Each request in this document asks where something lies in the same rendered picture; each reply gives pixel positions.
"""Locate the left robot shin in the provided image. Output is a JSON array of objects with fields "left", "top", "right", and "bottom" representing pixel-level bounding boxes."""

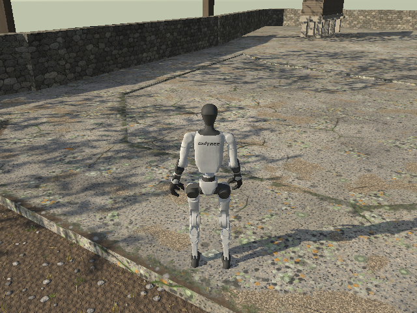
[{"left": 190, "top": 215, "right": 199, "bottom": 259}]

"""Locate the left robot upper arm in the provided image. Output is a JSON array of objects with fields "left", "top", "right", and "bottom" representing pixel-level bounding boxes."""
[{"left": 178, "top": 132, "right": 195, "bottom": 168}]

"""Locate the left robot hand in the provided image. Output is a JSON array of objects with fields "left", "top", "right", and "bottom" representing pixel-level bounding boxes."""
[{"left": 169, "top": 182, "right": 184, "bottom": 197}]

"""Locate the right robot upper arm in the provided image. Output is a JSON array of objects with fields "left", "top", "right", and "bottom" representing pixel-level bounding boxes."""
[{"left": 223, "top": 132, "right": 238, "bottom": 168}]

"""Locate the right robot hand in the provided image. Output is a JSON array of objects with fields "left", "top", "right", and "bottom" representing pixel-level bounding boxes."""
[{"left": 228, "top": 177, "right": 242, "bottom": 190}]

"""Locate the robot left foot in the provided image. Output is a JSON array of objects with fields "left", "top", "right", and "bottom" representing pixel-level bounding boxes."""
[{"left": 191, "top": 251, "right": 200, "bottom": 268}]

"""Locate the robot left forearm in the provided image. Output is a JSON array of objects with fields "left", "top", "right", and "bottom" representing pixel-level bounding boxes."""
[{"left": 171, "top": 158, "right": 184, "bottom": 184}]

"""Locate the robot right forearm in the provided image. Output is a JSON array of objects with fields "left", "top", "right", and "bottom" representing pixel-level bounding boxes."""
[{"left": 231, "top": 159, "right": 242, "bottom": 181}]

